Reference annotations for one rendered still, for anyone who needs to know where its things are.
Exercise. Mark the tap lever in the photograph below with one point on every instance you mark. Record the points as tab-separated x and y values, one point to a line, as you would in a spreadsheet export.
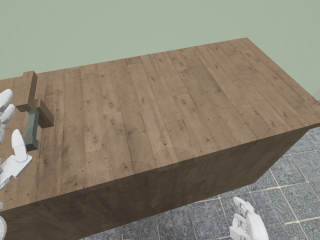
30	141

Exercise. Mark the robot left hand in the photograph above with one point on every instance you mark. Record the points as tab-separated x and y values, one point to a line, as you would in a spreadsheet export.
15	164

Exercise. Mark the counter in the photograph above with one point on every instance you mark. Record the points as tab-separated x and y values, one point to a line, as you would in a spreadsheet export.
127	139

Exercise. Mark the robot right hand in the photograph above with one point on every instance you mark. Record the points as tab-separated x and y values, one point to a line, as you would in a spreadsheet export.
251	228

